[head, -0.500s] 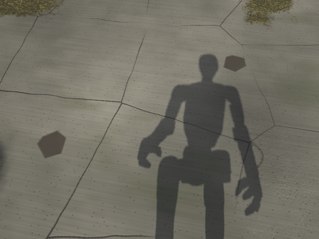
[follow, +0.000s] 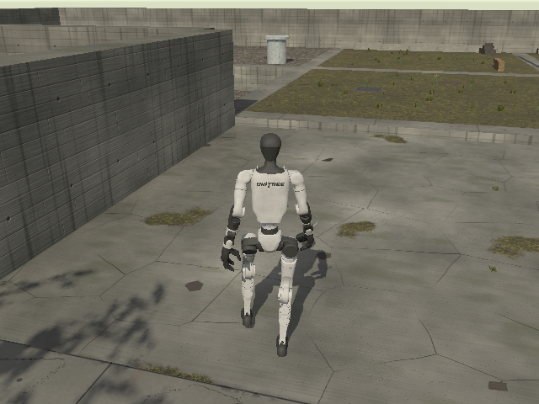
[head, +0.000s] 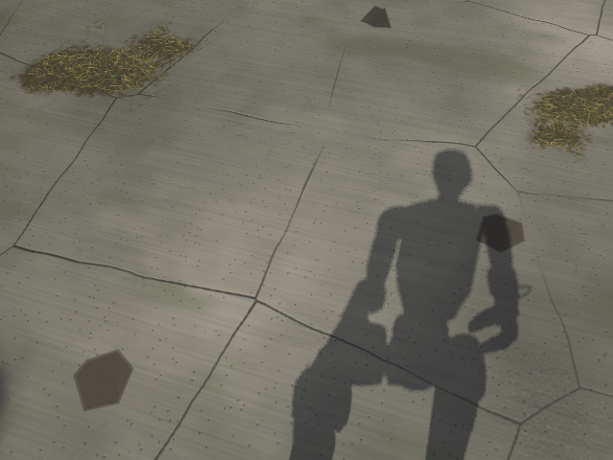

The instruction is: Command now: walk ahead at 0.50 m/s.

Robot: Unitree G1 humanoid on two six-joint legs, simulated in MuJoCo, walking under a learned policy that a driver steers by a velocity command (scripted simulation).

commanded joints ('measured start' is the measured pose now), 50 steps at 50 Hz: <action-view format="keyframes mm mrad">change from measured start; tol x32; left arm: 1 69 146 25 -11 7 -8 10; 28 -434 48 8 -224 18 63 -48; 50 -17 216 69 -149 -13 25 6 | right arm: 1 -142 -50 -3 -91 2 -20 -3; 8 387 -231 -68 22 -40 -67 -45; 50 -46 -93 -29 -194 -14 -1 -18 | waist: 1 16 -115 68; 9 -151 211 -359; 13 -48 33 3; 50 10 -86 4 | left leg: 1 -28 -31 39 -81 -7 15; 7 553 -68 15 -260 -93 124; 9 925 365 -656 -424 -284 262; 14 459 173 -155 -542 -115 125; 33 715 188 246 -111 837 100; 35 399 135 258 429 303 48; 36 -43 -122 149 793 -506 -15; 50 -108 8 -24 148 -37 -77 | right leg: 1 8 -284 133 -32 404 -126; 6 34 -281 113 252 782 -86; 10 -634 -84 127 1071 -217 -34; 25 -678 -161 -10 583 243 18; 33 -392 0 -118 415 -26 -128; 36 270 -416 755 129 -71 -383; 50 -102 -178 345 20 394 -172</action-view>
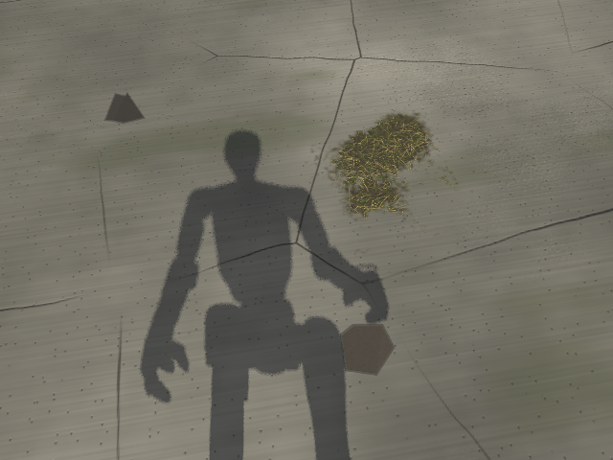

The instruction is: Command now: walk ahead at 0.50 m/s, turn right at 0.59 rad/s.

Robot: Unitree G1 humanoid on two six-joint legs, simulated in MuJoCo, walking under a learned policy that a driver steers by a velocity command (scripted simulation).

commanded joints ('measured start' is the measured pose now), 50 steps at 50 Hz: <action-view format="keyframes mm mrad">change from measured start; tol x32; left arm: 1 68 151 30 -48 1 -10 5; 13 215 50 -2 -75 -14 -33 5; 31 -395 60 -57 -271 26 -14 -18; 50 -21 101 -11 -150 19 -61 11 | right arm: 1 -90 -71 -9 -87 4 -6 4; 8 -156 -87 5 -141 13 -34 13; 13 368 -315 -67 -3 -16 -53 -23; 50 77 -75 -28 -102 6 28 55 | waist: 1 19 -82 -11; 13 -112 256 -359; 35 -29 44 -66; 38 22 -355 -292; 50 -37 -115 -19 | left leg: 1 -49 -46 37 -100 97 -5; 11 503 -164 85 -451 52 138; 13 951 266 -632 -558 -107 351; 29 504 -17 -255 -706 176 280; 36 418 -83 -293 -358 222 186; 39 -20 -178 -55 234 -377 144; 50 -86 -68 4 133 6 69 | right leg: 1 45 -254 228 -68 380 -99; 11 92 -234 168 331 796 2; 14 -484 -29 87 1025 -276 57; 35 -148 -133 -44 171 50 151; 39 222 -591 633 -53 -420 -45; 50 49 -409 -52 -133 322 -9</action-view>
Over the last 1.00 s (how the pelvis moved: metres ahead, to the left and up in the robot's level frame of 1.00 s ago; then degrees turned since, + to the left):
0.51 -0.06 0.00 -28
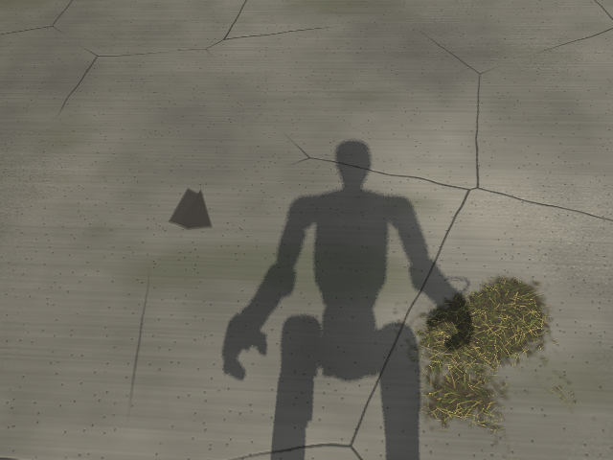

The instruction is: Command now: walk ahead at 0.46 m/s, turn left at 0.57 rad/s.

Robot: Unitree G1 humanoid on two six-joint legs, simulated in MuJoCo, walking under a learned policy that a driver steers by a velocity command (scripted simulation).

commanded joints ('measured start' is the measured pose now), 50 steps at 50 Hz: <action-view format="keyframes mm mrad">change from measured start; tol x16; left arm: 1 -12 104 24 -44 -2 -15 0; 13 148 92 17 -61 -15 61 17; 50 -35 30 -13 167 -11 72 30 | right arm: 1 -64 -3 11 -87 1 -6 14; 7 -144 12 30 -128 -8 -18 22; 13 214 -213 -42 -84 35 -43 -44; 18 -11 -17 25 -73 34 -21 -70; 50 73 31 51 240 28 -21 -85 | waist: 1 -18 -140 39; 9 -37 -181 -36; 13 -109 103 -496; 17 -10 -11 -101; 50 -33 -57 31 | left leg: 1 -105 25 8 -91 98 -15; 10 382 -121 126 -577 130 104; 11 585 -36 30 -635 381 140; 12 885 302 -297 -445 1130 240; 13 951 406 -494 -520 1173 384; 18 413 175 -170 -745 707 230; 29 327 133 -207 -866 -76 188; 50 466 22 -111 -759 133 34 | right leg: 1 50 -257 105 -120 397 -106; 9 107 -246 -55 227 896 -42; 11 -68 -183 -76 641 528 7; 12 -375 -61 -56 967 -476 44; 13 -440 -1 114 1130 -465 54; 18 -322 -90 144 889 -206 64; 30 -182 -27 130 403 -176 35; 34 26 -112 241 25 -24 -20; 36 -206 -232 384 -46 -96 -67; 50 -85 -115 250 5 37 -25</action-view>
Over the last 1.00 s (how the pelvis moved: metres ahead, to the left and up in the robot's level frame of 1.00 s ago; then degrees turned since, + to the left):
0.52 0.01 0.00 15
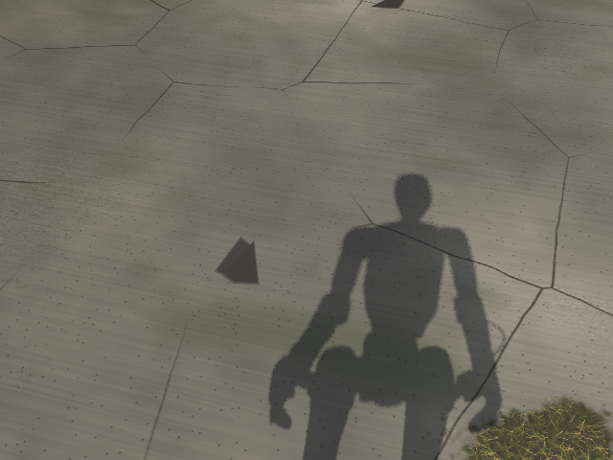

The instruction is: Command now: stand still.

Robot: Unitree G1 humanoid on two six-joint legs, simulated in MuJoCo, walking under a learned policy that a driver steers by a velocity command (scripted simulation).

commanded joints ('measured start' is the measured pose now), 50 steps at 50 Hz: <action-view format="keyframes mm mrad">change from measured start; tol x32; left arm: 1 45 96 17 1 0 -7 4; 41 -297 26 32 -156 15 -16 -85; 50 80 271 126 -76 4 -2 -48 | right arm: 1 21 -75 -11 2 1 -8 -7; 19 -117 -58 -29 -59 -10 -61 42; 24 370 -235 -95 51 -22 -80 11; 50 40 -119 -48 -137 -7 -104 20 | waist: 1 7 0 28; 21 -18 -100 127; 24 -162 311 -48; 50 125 -50 -134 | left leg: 1 47 119 -130 -50 53 9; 16 -399 98 21 393 -276 23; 22 140 9 115 105 -118 22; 26 276 444 -504 -217 -538 154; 45 295 309 252 133 1023 36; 47 161 299 252 544 791 38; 49 -442 -6 81 1182 -432 -15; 50 -562 74 -44 1157 -312 0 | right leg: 1 -68 -129 124 -92 79 -33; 6 -58 -126 118 -91 104 -33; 12 -59 -282 380 -266 -571 -183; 20 -8 -258 233 -204 -116 -178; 26 -600 -57 69 780 -202 -80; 46 -139 73 -167 235 49 -190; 50 330 -352 703 -149 -175 -417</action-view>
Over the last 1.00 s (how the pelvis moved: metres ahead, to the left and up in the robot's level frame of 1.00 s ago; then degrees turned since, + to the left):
0.19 0.01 0.00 12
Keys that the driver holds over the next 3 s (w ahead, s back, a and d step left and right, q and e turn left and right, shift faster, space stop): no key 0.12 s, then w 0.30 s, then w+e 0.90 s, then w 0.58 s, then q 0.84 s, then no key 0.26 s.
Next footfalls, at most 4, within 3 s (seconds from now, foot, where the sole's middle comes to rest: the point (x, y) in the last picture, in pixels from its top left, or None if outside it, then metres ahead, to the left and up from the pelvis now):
0.46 left None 0.16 0.13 -0.78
0.94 right None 0.46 -0.05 -0.78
1.50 left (337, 340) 0.84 -0.05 -0.78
2.02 right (453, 302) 0.95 -0.36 -0.78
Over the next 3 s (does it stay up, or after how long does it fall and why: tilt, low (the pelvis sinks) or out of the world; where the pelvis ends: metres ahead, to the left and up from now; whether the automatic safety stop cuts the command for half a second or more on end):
stays up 0.93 -0.25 -0.01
